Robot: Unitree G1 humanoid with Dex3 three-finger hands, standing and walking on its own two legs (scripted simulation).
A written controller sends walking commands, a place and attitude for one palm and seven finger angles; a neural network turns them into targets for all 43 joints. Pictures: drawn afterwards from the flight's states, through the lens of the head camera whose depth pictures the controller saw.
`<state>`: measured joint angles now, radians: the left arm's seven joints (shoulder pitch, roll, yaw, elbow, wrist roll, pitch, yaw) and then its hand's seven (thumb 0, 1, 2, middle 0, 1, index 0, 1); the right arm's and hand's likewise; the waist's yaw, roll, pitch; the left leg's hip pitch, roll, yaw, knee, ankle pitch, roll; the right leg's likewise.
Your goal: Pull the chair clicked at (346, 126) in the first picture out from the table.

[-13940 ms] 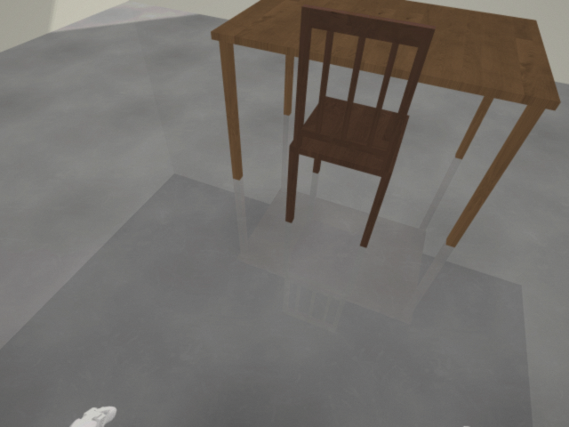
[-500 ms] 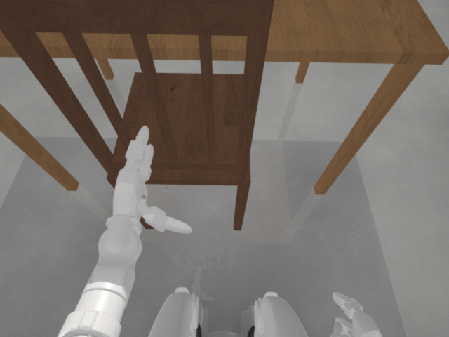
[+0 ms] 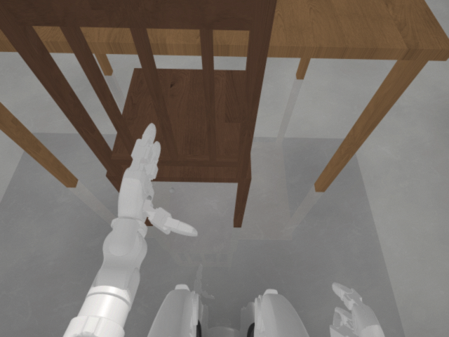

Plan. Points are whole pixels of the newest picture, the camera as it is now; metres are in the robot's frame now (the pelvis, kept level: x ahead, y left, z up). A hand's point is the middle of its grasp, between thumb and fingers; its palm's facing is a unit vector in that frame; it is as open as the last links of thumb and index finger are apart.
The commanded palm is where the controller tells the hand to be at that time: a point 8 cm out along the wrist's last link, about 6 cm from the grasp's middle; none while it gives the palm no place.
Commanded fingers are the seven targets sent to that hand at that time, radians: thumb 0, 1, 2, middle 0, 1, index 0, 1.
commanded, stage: aim the fingers beside a spindle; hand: left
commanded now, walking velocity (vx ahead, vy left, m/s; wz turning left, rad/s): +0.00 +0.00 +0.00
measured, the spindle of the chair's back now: (161, 109) +0.52 +0.13 +0.05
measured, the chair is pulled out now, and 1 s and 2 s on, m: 0.00 0.00 0.00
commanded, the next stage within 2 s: none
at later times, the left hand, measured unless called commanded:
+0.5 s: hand (169, 185) +0.37 +0.11 +0.02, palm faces -0.07 -1.00 -0.03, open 16.9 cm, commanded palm +0.35 +0.16 +0.02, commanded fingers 0.00 -0.50 0.30 -0.06 -0.08 -0.06 -0.08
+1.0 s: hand (172, 192) +0.36 +0.10 +0.02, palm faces -0.07 -1.00 -0.02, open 16.9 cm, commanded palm +0.35 +0.16 +0.03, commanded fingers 0.00 -0.50 0.30 -0.06 -0.08 -0.06 -0.08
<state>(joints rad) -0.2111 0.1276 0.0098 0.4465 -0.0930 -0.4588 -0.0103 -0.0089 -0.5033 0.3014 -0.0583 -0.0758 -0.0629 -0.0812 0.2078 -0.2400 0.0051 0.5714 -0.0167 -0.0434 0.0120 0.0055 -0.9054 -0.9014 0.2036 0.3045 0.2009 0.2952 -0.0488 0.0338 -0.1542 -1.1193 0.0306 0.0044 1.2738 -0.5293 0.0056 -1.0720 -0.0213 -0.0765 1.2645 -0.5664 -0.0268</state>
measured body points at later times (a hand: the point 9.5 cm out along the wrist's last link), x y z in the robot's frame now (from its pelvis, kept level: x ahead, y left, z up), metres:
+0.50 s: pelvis +0.00 +0.00 +0.00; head +0.11 +0.01 +0.44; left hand +0.37 +0.16 +0.02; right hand +0.14 -0.24 -0.11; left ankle +0.04 +0.12 -0.62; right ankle +0.02 -0.11 -0.62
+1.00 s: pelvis +0.00 +0.01 +0.00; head +0.11 +0.01 +0.44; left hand +0.36 +0.15 +0.02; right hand +0.15 -0.24 -0.11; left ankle +0.04 +0.12 -0.62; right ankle +0.02 -0.11 -0.62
